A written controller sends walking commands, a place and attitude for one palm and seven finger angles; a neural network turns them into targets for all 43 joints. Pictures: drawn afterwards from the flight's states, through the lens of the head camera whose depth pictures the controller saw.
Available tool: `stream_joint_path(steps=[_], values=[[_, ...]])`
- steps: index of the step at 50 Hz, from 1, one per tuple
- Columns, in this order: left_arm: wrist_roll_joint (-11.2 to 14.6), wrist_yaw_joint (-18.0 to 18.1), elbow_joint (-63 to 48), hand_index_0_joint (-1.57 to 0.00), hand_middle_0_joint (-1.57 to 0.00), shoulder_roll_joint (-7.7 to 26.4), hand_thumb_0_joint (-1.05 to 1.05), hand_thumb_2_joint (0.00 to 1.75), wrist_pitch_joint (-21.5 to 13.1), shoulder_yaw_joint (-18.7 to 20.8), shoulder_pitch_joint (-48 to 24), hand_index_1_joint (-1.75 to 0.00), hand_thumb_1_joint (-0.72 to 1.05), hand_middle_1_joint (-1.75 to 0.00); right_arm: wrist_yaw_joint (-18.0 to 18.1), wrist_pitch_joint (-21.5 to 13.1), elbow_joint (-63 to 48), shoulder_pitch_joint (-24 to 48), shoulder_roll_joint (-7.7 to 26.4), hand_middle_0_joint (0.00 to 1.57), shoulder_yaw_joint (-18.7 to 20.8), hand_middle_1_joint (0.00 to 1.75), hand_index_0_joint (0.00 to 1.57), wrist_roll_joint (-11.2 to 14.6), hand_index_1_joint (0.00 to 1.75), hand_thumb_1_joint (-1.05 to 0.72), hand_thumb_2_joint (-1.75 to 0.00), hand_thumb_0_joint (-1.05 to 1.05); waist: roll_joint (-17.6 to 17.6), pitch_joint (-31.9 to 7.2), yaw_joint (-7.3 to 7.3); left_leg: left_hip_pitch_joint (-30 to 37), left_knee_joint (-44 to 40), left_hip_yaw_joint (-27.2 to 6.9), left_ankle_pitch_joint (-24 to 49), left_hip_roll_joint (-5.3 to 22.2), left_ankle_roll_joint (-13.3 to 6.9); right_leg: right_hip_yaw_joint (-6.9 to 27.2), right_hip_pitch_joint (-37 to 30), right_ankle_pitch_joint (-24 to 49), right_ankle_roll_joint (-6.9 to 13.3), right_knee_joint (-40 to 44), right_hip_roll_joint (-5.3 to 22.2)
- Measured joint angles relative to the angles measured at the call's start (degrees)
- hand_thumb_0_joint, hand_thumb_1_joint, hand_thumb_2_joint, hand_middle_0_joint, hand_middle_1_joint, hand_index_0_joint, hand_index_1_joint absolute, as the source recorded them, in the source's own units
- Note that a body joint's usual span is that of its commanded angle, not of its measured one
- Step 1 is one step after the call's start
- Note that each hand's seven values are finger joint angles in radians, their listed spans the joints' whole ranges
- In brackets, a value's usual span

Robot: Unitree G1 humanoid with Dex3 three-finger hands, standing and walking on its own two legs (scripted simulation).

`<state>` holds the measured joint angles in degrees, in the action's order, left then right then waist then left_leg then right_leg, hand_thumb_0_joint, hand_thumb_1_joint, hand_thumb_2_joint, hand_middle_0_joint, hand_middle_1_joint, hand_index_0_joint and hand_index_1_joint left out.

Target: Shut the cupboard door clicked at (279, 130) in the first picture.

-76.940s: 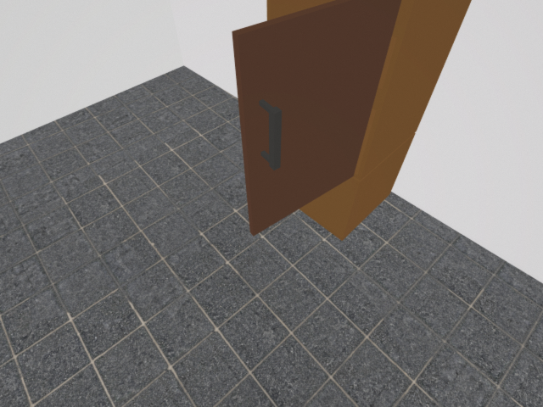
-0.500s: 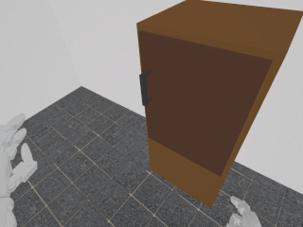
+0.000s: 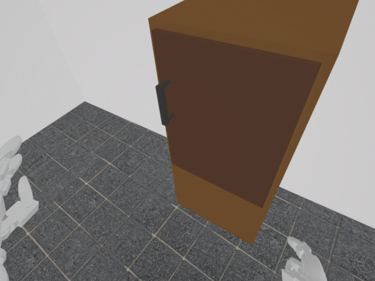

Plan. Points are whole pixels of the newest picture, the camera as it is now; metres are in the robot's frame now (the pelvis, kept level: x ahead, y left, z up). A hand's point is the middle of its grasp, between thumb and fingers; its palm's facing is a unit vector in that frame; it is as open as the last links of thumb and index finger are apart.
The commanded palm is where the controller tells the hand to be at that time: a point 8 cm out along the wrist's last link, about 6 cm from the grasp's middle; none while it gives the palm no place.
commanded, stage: step back with the hand held close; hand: left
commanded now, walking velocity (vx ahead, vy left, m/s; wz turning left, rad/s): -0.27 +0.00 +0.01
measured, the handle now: (166, 103) +0.63 +0.13 +0.03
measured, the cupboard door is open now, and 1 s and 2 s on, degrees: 0 0 0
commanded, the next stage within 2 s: stop stepping back and stand still in 0.94 s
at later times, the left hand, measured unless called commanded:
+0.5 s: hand out of the picture +0.11 +0.31 +0.16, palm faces +0.46 -0.74 -0.48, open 7.4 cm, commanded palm +0.05 +0.34 +0.18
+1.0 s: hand out of the picture +0.01 +0.33 +0.18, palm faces +0.49 -0.77 -0.40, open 7.4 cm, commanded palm -0.05 +0.35 +0.18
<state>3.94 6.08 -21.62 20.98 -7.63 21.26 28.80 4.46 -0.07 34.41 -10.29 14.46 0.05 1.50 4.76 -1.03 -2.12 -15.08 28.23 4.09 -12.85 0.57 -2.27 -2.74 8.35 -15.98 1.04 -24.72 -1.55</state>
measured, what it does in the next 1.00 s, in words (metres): walks backwards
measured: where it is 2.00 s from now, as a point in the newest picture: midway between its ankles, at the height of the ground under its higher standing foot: outside the picture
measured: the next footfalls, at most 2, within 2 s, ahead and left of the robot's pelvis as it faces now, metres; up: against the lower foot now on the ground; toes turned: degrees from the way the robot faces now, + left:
right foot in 1.06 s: -0.29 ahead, -0.08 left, +0.00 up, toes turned -2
left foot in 1.18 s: -0.07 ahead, +0.12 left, +0.00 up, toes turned +1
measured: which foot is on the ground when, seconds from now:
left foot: down 0.00-1.00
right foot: down 0.00-0.78, up 0.80-1.00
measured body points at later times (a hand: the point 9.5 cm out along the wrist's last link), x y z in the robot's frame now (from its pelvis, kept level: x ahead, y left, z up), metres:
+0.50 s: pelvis -0.08 +0.03 -0.02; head -0.07 +0.04 +0.43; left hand +0.08 +0.34 +0.18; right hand +0.09 -0.21 -0.09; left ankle +0.02 +0.09 -0.74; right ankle -0.04 -0.10 -0.74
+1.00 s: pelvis -0.18 +0.05 -0.01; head -0.16 +0.08 +0.44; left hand -0.02 +0.37 +0.20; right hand +0.01 -0.16 -0.08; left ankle -0.01 +0.12 -0.74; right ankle -0.29 -0.08 -0.70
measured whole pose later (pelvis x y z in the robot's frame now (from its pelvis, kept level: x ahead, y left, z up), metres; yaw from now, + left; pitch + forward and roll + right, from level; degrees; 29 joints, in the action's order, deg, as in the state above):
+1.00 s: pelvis -0.18 +0.05 -0.01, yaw +1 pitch +3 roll -6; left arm 4.4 8.6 -31.8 24.7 -13.9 27.4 29.5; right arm 2.5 -6.6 35.2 -10.4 9.7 0.2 -0.2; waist 1.7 -1.3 -1.7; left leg -30.5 24.4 7.1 1.9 4.6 -4.7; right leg -3.3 12.5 -31.1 0.3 -42.8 -5.0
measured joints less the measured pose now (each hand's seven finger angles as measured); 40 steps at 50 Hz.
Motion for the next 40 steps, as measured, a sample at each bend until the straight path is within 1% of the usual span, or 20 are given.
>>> stream_joint_path(steps=[7, 11, 15, 19, 21, 23, 25, 27, 30, 31, 34, 36, 37, 38, 39, 40], values=[[0.27, 0.5, -3.49, -0.22, -0.21, 2.76, 0.02, 0.9, 0.49, 0.82, 2.03, -0.3, 0.88, -0.3, 0.72, 2.56, -2.37, 0.52, -0.02, 0.2, 0.62, 0.3, 0.2, 0.44, 0.3, -0.91, -0.9, 0.01, -1.5, 0.69, 1.4, -2.14, 0.91, 1.52, 0.43, -0.56, -0.9, 1.35, 3.55, -0.28, -0.86, -3.15, 0.84], [0.42, 1.01, -5.2, -0.22, -0.21, 4.37, 0.02, 0.9, 0.01, 1.99, 3.12, -0.3, 0.88, -0.3, 0.75, 2.97, -3.57, 0.21, -0.4, 0.2, 0.47, 0.3, 0.2, 0.51, 0.3, -0.91, -0.9, 0.01, -2.41, 0.71, 2.09, -3.45, 1.51, 1.92, 1.03, -0.71, -1.46, 1.68, 5.14, 0.24, -1.28, -4.2, 1.09], [0.27, 1.41, -5.97, -0.22, -0.21, 4.79, 0.02, 0.9, -0.76, 2.66, 3.67, -0.3, 0.88, -0.3, 0.74, 2.42, -4.12, -0.59, -0.63, 0.2, 0.17, 0.3, 0.2, 0.37, 0.3, -0.91, -0.9, 0.01, -2.84, 0.64, 2.29, -4.96, 2.11, 1.91, 1.95, -0.81, -2.13, 1.57, 6.59, 1.17, -1.71, -4.82, 1.24], [-0.57, 1.76, -5.93, -0.22, -0.21, 4.13, 0.01, 0.9, -2.01, 3.32, 3.52, -0.3, 0.88, -0.3, 0.8, 1.21, -4.21, -1.67, -0.85, 0.2, -0.16, 0.3, 0.2, 0.23, 0.3, -0.91, -0.9, 0.01, -2.97, 0.94, 2.15, -6.82, 3.21, 1.48, 2.8, -0.92, -2.81, 1.1, 8.2, 1.89, -2.05, -5.87, 1.35], [-1.12, 1.85, -5.79, -0.22, -0.21, 3.7, 0.01, 0.9, -2.56, 3.68, 2.92, -0.3, 0.88, -0.3, 0.87, 0.42, -4.06, -2.27, -1.05, 0.2, -0.24, 0.3, 0.2, 0.07, 0.3, -0.91, -0.9, 0.01, -3.02, 1.34, 2.17, -7.79, 3.93, 0.97, 3.15, -1.16, -3.06, 1.51, 9.03, 1.84, -2.23, -6.92, 0.93], [-1.63, 1.84, -5.71, -0.22, -0.21, 3.39, 0.02, 0.9, -3.05, 3.94, 2.06, -0.3, 0.88, -0.3, 0.84, -0.35, -3.8, -3.01, -1.29, 0.2, -0.25, 0.3, 0.2, -0.08, 0.3, -0.91, -0.9, 0.01, -3.15, 1.62, 2.38, -8.94, 4.76, 0.3, 3.56, -1.59, -3.22, 2.41, 9.3, 0.52, -1.98, -8.42, 0.3], [-1.94, 1.8, -5.83, -0.22, -0.21, 2.88, 0.02, 0.9, -3.51, 4.28, 1.42, -0.3, 0.88, -0.3, 0.63, -0.93, -3.23, -3.26, -1.36, 0.2, -0.23, 0.3, 0.2, -0.25, 0.3, -0.9, -0.9, 0.01, -2.85, 2.12, 2.19, -9.97, 5.6, -0.13, 3.92, -1.58, -3.25, 2.63, 10.0, 0.69, -1.96, -9.25, -0.19], [-2.04, 1.84, -6.27, -0.22, -0.21, 2.45, 0.02, 0.9, -4.0, 4.54, 1.3, -0.3, 0.88, -0.3, 0.39, -1.41, -2.64, -3.31, -1.55, 0.2, -0.23, 0.3, 0.2, -0.36, 0.3, -0.9, -0.9, 0.01, -2.72, 2.64, 1.98, -10.75, 6.4, -0.2, 3.43, -1.51, -3.14, 2.75, 10.65, 0.76, -1.74, -10.14, -0.46], [-2.23, 1.88, -7.02, -0.22, -0.21, 2.26, 0.02, 0.9, -4.49, 4.72, 1.27, -0.3, 0.88, -0.3, 0.08, -1.89, -1.91, -3.5, -1.96, 0.2, -0.13, 0.3, 0.2, -0.59, 0.3, -0.9, -0.9, 0.01, -2.96, 2.91, 1.73, -12.08, 7.83, 0.14, 0.06, -1.49, -2.66, 2.94, 11.49, 1.22, -1.22, -10.74, -0.5], [-2.15, 2.02, -7.35, -0.22, -0.21, 2.11, 0.02, 0.9, -4.7, 4.64, 1.36, -0.3, 0.88, -0.3, -0.07, -1.98, -1.6, -3.52, -2.05, 0.2, -0.08, 0.3, 0.2, -0.69, 0.3, -0.9, -0.9, 0.01, -3.13, 2.8, 1.51, -12.58, 8.29, 0.28, -1.53, -1.52, -2.13, 2.87, 11.83, 1.48, -1.09, -10.73, -0.3], [-2.11, 2.95, -8.37, -0.22, -0.21, 1.4, 0.02, 0.9, -5.3, 3.84, 1.52, -0.3, 0.88, -0.3, -0.71, -2.02, -0.42, -3.13, -2.03, 0.2, 0.16, 0.3, 0.2, -1.08, 0.3, -0.9, -0.9, 0.01, -3.8, 2.47, 0.74, -14.3, 11.22, 0.24, -7.49, -1.78, 0.45, 3.17, 12.77, 2.63, -1.49, -10.33, 0.18], [-2.19, 3.52, -8.99, -0.22, -0.21, 1.26, 0.01, 0.9, -5.32, 3.2, 1.09, -0.3, 0.88, -0.3, -0.97, -1.74, 0.41, -2.78, -2.06, 0.2, 0.23, 0.3, 0.2, -1.12, 0.3, -0.9, -0.9, 0.01, -4.78, 2.29, 0.43, -13.31, 12.56, -0.9, -8.26, -1.93, 1.12, 3.84, 13.29, 3.31, -2.05, -10.4, 0.53], [-2.22, 3.63, -9.23, -0.22, -0.21, 1.46, 0.01, 0.9, -5.33, 3.01, 0.58, -0.3, 0.88, -0.3, -0.88, -1.66, 0.57, -2.68, -2.11, 0.2, 0.21, 0.3, 0.2, -1.12, 0.3, -0.9, -0.9, 0.01, -5.26, 2.11, 0.73, -12.61, 11.0, -0.92, -7.13, -1.78, 0.83, 3.92, 13.74, 3.52, -2.37, -10.59, 0.77], [-2.24, 3.66, -9.33, -0.22, -0.21, 1.77, 0.01, 0.9, -5.41, 2.88, -0.3, -0.3, 0.88, -0.3, -0.61, -1.72, 0.49, -2.52, -2.09, 0.2, 0.18, 0.3, 0.2, -1.12, 0.3, -0.9, -0.9, 0.01, -5.6, 2.3, 1.18, -12.68, 9.74, -0.53, -3.81, -1.75, 0.16, 3.75, 14.12, 3.61, -2.56, -10.77, 1.07], [-2.4, 3.63, -9.27, -0.22, -0.21, 2.14, 0.01, 0.9, -5.65, 3.02, -1.21, -0.3, 0.88, -0.3, -0.28, -1.98, 0.27, -2.23, -1.99, 0.2, 0.19, 0.3, 0.2, -1.1, 0.3, -0.9, -0.9, 0.01, -5.5, 2.72, 1.55, -13.01, 9.07, -0.24, -0.59, -1.42, -0.86, 3.79, 14.75, 2.11, -2.58, -11.59, 0.76], [-2.59, 3.48, -8.99, -0.22, -0.21, 2.55, 0.01, 0.9, -6.01, 3.46, -1.98, -0.3, 0.88, -0.3, 0.01, -2.45, 0.07, -1.81, -1.94, 0.2, 0.3, 0.3, 0.2, -1.13, 0.3, -0.9, -0.9, 0.01, -4.89, 3.23, 2.02, -13.44, 8.71, -0.12, 2.06, -0.72, -2.18, 3.98, 15.7, -0.26, -2.58, -14.31, -0.18]])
